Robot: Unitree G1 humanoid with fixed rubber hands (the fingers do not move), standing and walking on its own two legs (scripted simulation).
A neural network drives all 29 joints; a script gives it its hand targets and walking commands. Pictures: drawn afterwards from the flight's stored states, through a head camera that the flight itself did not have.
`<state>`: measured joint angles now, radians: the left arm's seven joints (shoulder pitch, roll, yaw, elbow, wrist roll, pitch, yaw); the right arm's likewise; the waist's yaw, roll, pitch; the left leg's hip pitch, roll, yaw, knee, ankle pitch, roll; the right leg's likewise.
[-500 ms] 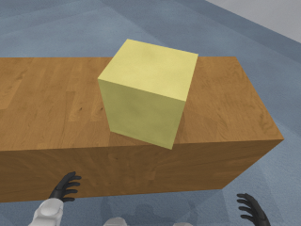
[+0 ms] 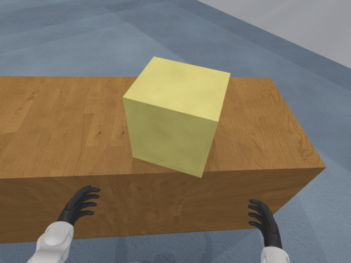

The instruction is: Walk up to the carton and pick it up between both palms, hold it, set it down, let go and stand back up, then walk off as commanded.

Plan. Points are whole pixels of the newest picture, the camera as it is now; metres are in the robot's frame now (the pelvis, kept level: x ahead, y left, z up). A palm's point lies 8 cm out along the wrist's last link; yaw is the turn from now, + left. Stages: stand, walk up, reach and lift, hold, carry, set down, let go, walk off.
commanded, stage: reach and lift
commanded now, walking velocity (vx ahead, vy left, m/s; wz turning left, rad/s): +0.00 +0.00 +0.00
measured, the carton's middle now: (178, 118) +0.51 +0.01 +0.02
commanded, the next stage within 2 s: none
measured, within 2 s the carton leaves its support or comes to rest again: neither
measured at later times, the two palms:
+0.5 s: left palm (67, 203) +0.24 +0.26 -0.01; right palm (251, 213) +0.23 -0.16 +0.00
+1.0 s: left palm (71, 170) +0.30 +0.26 +0.03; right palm (250, 197) +0.26 -0.16 +0.02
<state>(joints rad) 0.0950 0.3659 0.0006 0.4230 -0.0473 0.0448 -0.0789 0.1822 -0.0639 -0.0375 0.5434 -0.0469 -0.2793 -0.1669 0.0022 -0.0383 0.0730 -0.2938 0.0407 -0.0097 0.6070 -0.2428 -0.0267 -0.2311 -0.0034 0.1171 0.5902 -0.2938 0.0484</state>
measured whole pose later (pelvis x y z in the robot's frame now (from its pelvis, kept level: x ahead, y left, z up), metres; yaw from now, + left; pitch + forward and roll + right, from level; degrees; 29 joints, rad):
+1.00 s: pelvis +0.03 +0.00 +0.00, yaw +0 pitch -2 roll +0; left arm -0.07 0.48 0.00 0.36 -0.25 -0.04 -0.20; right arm 0.15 0.04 0.10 0.19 0.11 -0.13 -0.41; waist 0.02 -0.04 0.08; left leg -0.29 0.04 0.00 0.61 -0.28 -0.03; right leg -0.23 -0.01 0.12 0.59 -0.33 0.05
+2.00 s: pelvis +0.01 +0.01 +0.00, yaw +0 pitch -2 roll -1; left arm -0.74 0.50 0.00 0.66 -0.27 0.30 -0.19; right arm -0.45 -0.09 -0.08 0.22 0.17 0.39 -0.36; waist -0.06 -0.04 0.06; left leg -0.29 0.04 0.00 0.57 -0.24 -0.03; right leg -0.22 -0.01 0.12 0.53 -0.27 0.06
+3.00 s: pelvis +0.03 +0.00 +0.01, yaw +0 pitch +1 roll -1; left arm -1.29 0.53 -0.06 1.34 -0.27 0.20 -0.16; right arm -1.00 -0.14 -0.02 0.83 0.24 0.31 -0.31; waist -0.17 -0.04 -0.02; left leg -0.29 0.04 0.00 0.49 -0.22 -0.03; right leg -0.22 -0.01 0.12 0.44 -0.25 0.06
